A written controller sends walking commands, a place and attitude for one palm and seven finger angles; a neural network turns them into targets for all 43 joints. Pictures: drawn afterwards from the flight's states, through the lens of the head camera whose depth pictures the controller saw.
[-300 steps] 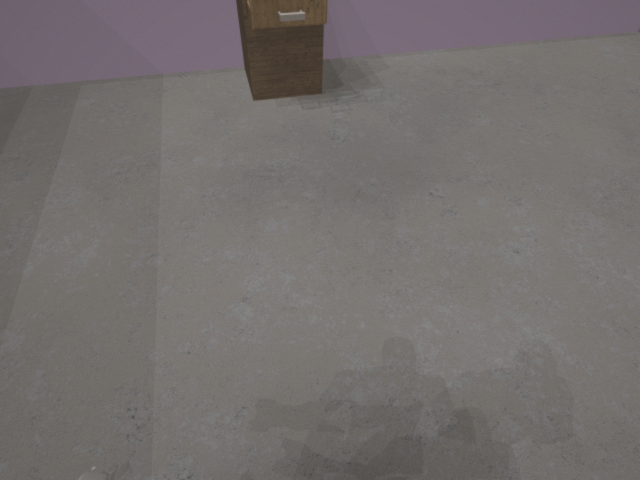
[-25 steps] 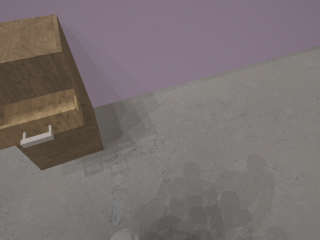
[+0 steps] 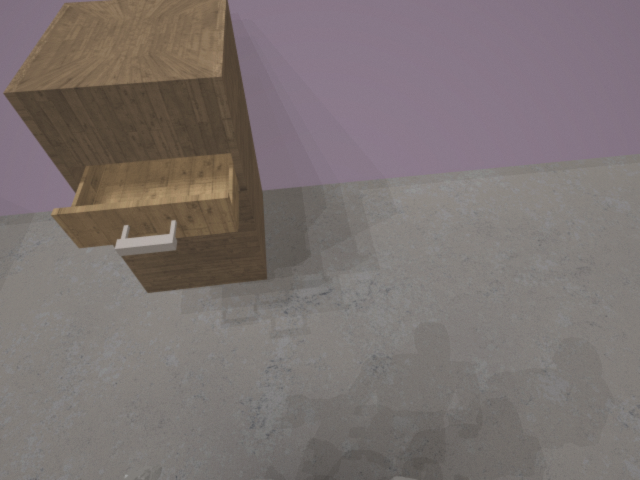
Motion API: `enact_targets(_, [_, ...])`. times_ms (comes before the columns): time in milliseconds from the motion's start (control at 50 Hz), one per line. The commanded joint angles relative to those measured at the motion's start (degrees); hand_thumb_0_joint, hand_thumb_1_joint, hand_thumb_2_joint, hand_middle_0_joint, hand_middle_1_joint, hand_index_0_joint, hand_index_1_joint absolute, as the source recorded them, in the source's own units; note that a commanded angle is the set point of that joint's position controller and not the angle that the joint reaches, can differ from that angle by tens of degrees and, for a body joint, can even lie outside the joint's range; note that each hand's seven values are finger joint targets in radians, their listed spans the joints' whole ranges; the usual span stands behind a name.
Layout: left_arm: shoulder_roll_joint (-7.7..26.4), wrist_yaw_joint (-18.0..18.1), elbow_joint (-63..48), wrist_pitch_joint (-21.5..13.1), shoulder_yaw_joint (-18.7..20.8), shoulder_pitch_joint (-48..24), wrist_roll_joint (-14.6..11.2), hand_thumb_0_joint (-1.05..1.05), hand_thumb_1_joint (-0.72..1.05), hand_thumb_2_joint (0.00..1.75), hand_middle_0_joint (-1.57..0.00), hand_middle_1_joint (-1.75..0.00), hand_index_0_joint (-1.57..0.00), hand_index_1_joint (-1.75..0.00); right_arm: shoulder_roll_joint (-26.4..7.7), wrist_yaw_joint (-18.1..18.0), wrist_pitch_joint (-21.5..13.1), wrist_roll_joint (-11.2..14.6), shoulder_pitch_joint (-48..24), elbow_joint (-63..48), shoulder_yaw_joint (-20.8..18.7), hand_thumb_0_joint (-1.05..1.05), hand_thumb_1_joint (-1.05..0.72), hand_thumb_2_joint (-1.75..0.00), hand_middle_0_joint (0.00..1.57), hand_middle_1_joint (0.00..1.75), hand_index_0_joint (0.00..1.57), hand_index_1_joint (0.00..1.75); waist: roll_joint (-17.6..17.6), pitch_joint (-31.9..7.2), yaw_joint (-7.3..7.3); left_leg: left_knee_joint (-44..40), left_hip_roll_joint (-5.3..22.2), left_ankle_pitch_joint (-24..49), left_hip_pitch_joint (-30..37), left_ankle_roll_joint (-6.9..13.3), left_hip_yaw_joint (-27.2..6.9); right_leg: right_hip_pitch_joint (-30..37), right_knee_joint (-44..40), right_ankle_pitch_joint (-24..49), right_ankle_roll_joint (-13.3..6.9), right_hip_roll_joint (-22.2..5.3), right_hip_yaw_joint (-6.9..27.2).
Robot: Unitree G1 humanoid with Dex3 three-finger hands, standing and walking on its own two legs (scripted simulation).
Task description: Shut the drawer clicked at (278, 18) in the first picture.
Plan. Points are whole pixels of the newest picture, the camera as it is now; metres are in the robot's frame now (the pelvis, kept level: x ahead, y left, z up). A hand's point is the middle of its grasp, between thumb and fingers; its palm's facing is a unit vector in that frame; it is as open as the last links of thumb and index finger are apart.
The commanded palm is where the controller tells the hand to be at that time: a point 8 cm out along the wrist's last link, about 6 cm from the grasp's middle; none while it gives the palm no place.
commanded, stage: turn to face it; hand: left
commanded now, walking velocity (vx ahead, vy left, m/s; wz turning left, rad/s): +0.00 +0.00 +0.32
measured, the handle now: (148, 236) +0.62 +0.44 -0.23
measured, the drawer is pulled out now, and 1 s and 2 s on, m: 0.15 0.15 0.15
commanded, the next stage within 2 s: take the last steps up to it in 0.18 s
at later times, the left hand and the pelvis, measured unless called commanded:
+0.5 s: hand out of the picture -0.04 +0.18 -0.17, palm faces +0.26 -0.94 -0.23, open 7.3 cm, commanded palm none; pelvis +0.01 -0.01 +0.00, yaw +11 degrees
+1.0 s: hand (189, 472) +0.15 +0.20 -0.16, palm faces +0.29 -0.93 -0.22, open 7.3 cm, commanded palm none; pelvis +0.13 +0.01 +0.00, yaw +14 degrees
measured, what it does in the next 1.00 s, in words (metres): walks ahead: right foot, then left foot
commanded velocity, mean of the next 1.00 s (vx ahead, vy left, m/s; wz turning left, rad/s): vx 0.21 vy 0.05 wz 0.12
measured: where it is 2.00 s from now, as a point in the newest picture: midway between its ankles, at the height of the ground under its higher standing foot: (293, 470)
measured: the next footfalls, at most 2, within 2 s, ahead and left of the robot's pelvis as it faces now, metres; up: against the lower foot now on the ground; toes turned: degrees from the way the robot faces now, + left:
right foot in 0.06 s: +0.06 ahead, -0.14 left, +0.00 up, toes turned -2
left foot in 0.50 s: -0.01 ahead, +0.11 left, +0.00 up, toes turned +16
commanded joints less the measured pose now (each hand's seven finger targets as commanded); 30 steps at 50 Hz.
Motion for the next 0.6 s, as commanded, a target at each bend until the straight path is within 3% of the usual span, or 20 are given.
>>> enact_targets(0, [4.40, 0.34, -2.61, -2.27, 0.99, 8.12, 0.01, 0.00, 0.90, 0.90, -0.20, -0.30, -0.20, -0.30, -10.36, -0.35, -0.70, 0.66, -0.95, -4.53, -3.21, 0.00, -0.90, -0.90, 0.20, 0.30, 0.20, 0.30, 5.42, -9.15, 2.23, -2.48, 10.45, 12.73, 2.53, 5.43, -12.44, 12.47, -18.71, 11.43, -0.39, 1.69, -1.59])
enact_targets(20, [7.40, 0.66, -2.63, -2.82, 1.39, 9.43, 0.54, 0.00, 0.90, 0.90, -0.20, -0.30, -0.20, -0.30, -7.81, -0.10, -0.73, 1.20, -0.49, -4.77, -2.90, 0.00, -0.90, -0.90, 0.20, 0.30, 0.20, 0.30, -2.15, -9.12, 2.84, 4.49, 6.24, 3.97, -3.52, 2.05, -8.94, 18.04, -26.70, 13.11, -1.98, -4.64, 5.07])
enact_targets(40, [12.94, 0.85, -3.05, -3.21, 2.29, 8.92, 1.39, 0.00, 0.90, 0.90, -0.20, -0.30, -0.20, -0.30, -3.89, 0.20, -0.65, 1.44, -0.17, -6.17, -2.21, 0.00, -0.90, -0.90, 0.20, 0.30, 0.20, 0.30, -18.63, -6.65, 2.58, 16.16, -2.46, -15.32, -13.30, -2.62, 0.03, 19.29, -30.79, 18.96, -8.20, -19.30, 20.40])
enact_targets(60, [13.73, 0.77, -4.19, -3.11, 2.33, 7.67, 0.94, 0.00, 0.90, 0.90, -0.20, -0.30, -0.20, -0.30, -6.95, 0.01, 0.17, 0.81, -0.87, -6.18, -2.83, 0.00, -0.90, -0.90, 0.20, 0.30, 0.20, 0.30, -17.34, -6.11, 3.26, 27.68, -0.88, -22.32, -11.27, -2.56, -3.00, 10.81, -32.25, 16.86, -13.01, -24.26, 21.65])
enact_targets(80, [11.87, 1.11, -4.52, -2.84, 2.27, 4.59, 0.96, 0.00, 0.90, 0.90, -0.20, -0.30, -0.20, -0.30, -6.85, 0.05, 0.88, 0.60, -1.86, -5.70, -3.21, 0.00, -0.90, -0.90, 0.20, 0.30, 0.20, 0.30, -15.45, -3.65, 1.95, 34.93, -0.19, -20.63, -11.30, -2.32, -3.94, 7.20, -32.06, 16.50, -13.50, -21.70, 20.24])
enact_targets(100, [10.02, 1.02, -4.88, -2.89, 1.61, 2.08, 0.85, 0.00, 0.90, 0.90, -0.20, -0.30, -0.20, -0.30, -6.45, 0.29, 1.14, 0.52, -1.06, -4.17, -3.10, 0.00, -0.90, -0.90, 0.20, 0.30, 0.20, 0.30, -11.32, -0.97, 0.57, 39.24, 0.87, -16.66, -11.82, -2.55, -3.76, 5.67, -30.90, 17.67, -12.39, -18.14, 14.69])
enact_targets(140, [7.84, 0.81, -5.05, -3.39, 0.83, 0.59, 0.82, 0.00, 0.90, 0.90, -0.20, -0.30, -0.20, -0.30, -5.53, 0.60, 0.94, 0.50, 1.85, -2.29, -2.46, 0.00, -0.90, -0.90, 0.20, 0.30, 0.20, 0.30, -10.29, -2.13, -0.72, 39.95, 1.41, -11.98, -11.85, -3.69, -2.01, 9.30, -27.78, 25.64, -10.74, -13.85, 6.28])
enact_targets(180, [7.48, 0.88, -3.78, -3.57, 0.80, 3.32, 0.91, 0.00, 0.90, 0.90, -0.20, -0.30, -0.20, -0.30, -4.98, 0.54, 0.81, 0.76, 0.83, -1.86, -2.17, 0.00, -0.90, -0.90, 0.20, 0.30, 0.20, 0.30, -11.60, -3.26, 0.62, 35.31, 1.59, -12.68, -11.24, -4.57, -0.42, 13.59, -26.56, 32.52, -10.81, -13.42, 3.81])
enact_targets(260, [9.19, 0.79, -0.47, -3.53, 1.00, 9.64, 1.16, 0.00, 0.90, 0.90, -0.20, -0.30, -0.20, -0.30, -3.80, 0.16, 0.62, 1.08, -3.22, -1.90, -1.04, 0.00, -0.90, -0.90, 0.20, 0.30, 0.20, 0.30, -11.64, -5.56, 3.54, 23.67, 1.10, -16.34, -7.68, -4.92, 1.92, 19.66, -24.02, 43.49, -12.30, -14.33, 3.96])
enact_targets(300, [9.78, 0.65, 0.93, -3.67, 1.25, 11.03, 1.25, 0.00, 0.90, 0.90, -0.20, -0.30, -0.20, -0.30, -3.63, 0.24, 0.28, 1.12, -3.53, -1.64, -0.60, 0.00, -0.90, -0.90, 0.20, 0.30, 0.20, 0.30, -12.92, -6.20, 4.23, 19.30, 1.26, -16.68, -6.21, -4.51, 2.72, 21.17, -25.50, 37.91, -12.39, -15.32, 5.10])
enact_targets(380, [10.69, 0.03, 3.05, -3.91, 1.85, 11.00, 1.39, 0.00, 0.90, 0.90, -0.20, -0.30, -0.20, -0.30, -3.79, 0.69, -0.76, 1.06, -3.10, -1.38, -0.33, 0.00, -0.90, -0.90, 0.20, 0.30, 0.20, 0.30, -12.86, -5.22, 4.41, 10.95, 1.99, -17.29, -2.26, -2.98, 4.42, 19.14, -28.55, 18.59, -12.44, -17.16, 7.10])
enact_targets(420, [10.53, -0.22, 3.71, -3.86, 1.91, 9.32, 1.13, 0.00, 0.90, 0.90, -0.20, -0.30, -0.20, -0.30, -3.63, 0.54, -1.63, 0.88, 0.45, -0.09, 0.04, 0.00, -0.90, -0.90, 0.20, 0.30, 0.20, 0.30, -11.32, -5.13, 2.44, 1.21, 1.56, -12.47, 5.01, -2.27, 6.05, 15.06, -26.57, 13.16, -10.63, -15.57, 4.88])
enact_targets(440, [9.99, -0.35, 3.78, -3.63, 1.79, 7.58, 0.69, 0.00, 0.90, 0.90, -0.20, -0.30, -0.20, -0.30, -3.86, 0.33, -2.13, 0.83, 3.95, 1.37, 0.06, 0.00, -0.90, -0.90, 0.20, 0.30, 0.20, 0.30, -9.52, -5.01, 0.45, -5.87, 1.28, -7.54, 12.60, -1.80, 6.98, 9.53, -24.37, 8.23, -8.47, -13.55, 1.91])
enact_targets(460, [7.52, -0.63, 3.29, -3.33, 1.31, 6.81, 0.22, 0.00, 0.90, 0.90, -0.20, -0.30, -0.20, -0.30, -6.67, -0.07, -2.74, 0.68, 7.48, 2.51, -0.52, 0.00, -0.90, -0.90, 0.20, 0.30, 0.20, 0.30, -1.18, -6.15, -1.20, -10.67, 5.73, -7.70, 21.64, 0.07, 0.91, 1.56, -16.82, 3.99, -5.59, -9.68, -2.04])
enact_targets(480, [3.72, -1.29, 1.60, -3.16, 0.48, 6.07, 0.18, 0.00, 0.90, 0.90, -0.20, -0.30, -0.20, -0.30, -12.54, -0.28, -2.63, 0.11, 11.47, 3.18, -1.91, 0.00, -0.90, -0.90, 0.20, 0.30, 0.20, 0.30, 15.89, -5.99, -3.08, -14.02, 18.72, -10.77, 27.59, 5.15, -15.93, -10.79, -3.15, -4.77, -2.41, -2.42, -8.71])
enact_targets(500, [2.72, -1.27, -0.75, -3.46, -0.22, 1.51, 0.83, 0.00, 0.90, 0.90, -0.20, -0.30, -0.20, -0.30, -13.99, -0.63, -2.30, 0.06, 15.17, 3.74, -2.10, 0.00, -0.90, -0.90, 0.20, 0.30, 0.20, 0.30, 15.10, -1.44, -4.82, -17.03, 23.70, -8.69, 24.62, 10.52, -22.09, -17.48, 5.68, -9.86, -2.56, -0.83, -6.63])
enact_targets(520, [3.39, -1.16, -0.61, -3.33, -0.09, -1.35, 1.35, 0.00, 0.90, 0.90, -0.20, -0.30, -0.20, -0.30, -11.68, -0.97, -2.61, 0.03, 14.57, 4.70, -1.45, 0.00, -0.90, -0.90, 0.20, 0.30, 0.20, 0.30, 12.80, 0.29, -4.87, -18.53, 22.55, -13.46, 20.76, 11.27, -20.76, -17.51, 11.04, -8.38, -3.14, -2.09, -3.28])
enact_targets(540, [3.36, -1.53, 0.09, -3.34, 0.10, -2.01, 1.09, 0.00, 0.90, 0.90, -0.20, -0.30, -0.20, -0.30, -9.63, -1.39, -2.93, 0.20, 12.32, 4.29, -0.95, 0.00, -0.90, -0.90, 0.20, 0.30, 0.20, 0.30, 12.60, 3.52, -3.66, -19.41, 20.49, -14.11, 17.60, 10.99, -18.60, -18.45, 14.05, -3.94, -3.16, -3.06, -1.71])
enact_targets(560, [3.53, -1.97, 1.03, -3.49, 0.08, -1.24, 0.96, 0.00, 0.90, 0.90, -0.20, -0.30, -0.20, -0.30, -7.67, -1.58, -3.38, 0.38, 10.30, 3.95, -0.29, 0.00, -0.90, -0.90, 0.20, 0.30, 0.20, 0.30, 10.09, 5.48, -2.34, -19.64, 18.18, -10.31, 15.59, 10.27, -15.23, -17.62, 14.89, 0.14, -3.17, -3.76, -0.91])
enact_targets(580, [3.48, -2.33, 2.28, -3.73, -0.13, 0.79, 0.94, 0.00, 0.90, 0.90, -0.20, -0.30, -0.20, -0.30, -6.87, -1.65, -3.88, 0.55, 9.15, 3.87, -0.02, 0.00, -0.90, -0.90, 0.20, 0.30, 0.20, 0.30, 8.05, 3.89, -0.95, -18.78, 16.76, -3.82, 16.42, 9.65, -11.88, -16.21, 14.51, 2.74, -2.88, -3.97, -1.17])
